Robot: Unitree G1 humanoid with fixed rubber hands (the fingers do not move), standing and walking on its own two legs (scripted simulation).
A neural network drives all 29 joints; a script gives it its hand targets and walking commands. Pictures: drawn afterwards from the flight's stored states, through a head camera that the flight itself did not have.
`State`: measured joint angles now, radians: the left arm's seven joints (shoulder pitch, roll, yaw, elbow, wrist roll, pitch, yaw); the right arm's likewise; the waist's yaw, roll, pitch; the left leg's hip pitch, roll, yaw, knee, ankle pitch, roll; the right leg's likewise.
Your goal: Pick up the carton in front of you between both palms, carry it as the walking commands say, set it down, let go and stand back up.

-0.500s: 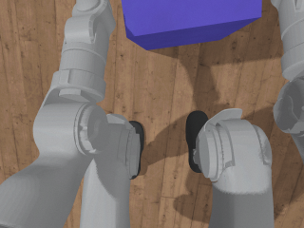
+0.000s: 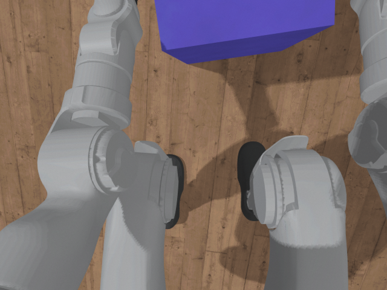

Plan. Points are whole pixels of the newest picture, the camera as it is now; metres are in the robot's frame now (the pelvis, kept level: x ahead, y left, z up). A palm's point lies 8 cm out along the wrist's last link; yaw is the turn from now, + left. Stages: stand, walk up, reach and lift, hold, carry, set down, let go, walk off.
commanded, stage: set down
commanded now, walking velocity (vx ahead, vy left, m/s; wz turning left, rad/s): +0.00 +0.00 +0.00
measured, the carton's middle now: out of the picture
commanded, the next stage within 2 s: let go in 1.28 s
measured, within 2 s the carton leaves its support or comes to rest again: neither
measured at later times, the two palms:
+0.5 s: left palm out of the picture +0.57 +0.09 -0.08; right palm out of the picture +0.57 -0.27 -0.08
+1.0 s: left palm out of the picture +0.58 +0.10 +0.07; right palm out of the picture +0.57 -0.29 +0.07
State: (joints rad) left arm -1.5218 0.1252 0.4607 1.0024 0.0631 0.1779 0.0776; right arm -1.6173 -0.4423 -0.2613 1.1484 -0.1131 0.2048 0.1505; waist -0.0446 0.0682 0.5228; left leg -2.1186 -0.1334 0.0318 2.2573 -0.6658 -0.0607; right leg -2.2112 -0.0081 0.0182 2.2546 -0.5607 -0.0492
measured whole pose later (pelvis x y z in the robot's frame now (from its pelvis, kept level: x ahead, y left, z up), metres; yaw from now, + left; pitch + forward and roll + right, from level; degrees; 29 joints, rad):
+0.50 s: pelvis +0.00 +0.01 +0.04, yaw -1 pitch +35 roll +4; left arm -1.44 0.18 0.22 0.83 -0.15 0.23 0.24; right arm -1.58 -0.58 -0.10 1.12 0.13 0.18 0.05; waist -0.01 0.06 0.38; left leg -2.08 -0.12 0.03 2.12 -0.65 -0.04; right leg -2.17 0.01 0.03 2.11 -0.55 -0.03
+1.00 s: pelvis +0.02 -0.01 +0.17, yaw -2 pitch +45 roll +6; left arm -1.30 0.15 0.33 0.74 -0.05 0.28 0.19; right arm -1.46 -0.52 -0.20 1.02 0.01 0.25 0.09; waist 0.02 0.02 0.11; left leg -1.87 -0.08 0.00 1.60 -0.52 -0.04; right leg -1.95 0.04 0.04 1.60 -0.43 -0.04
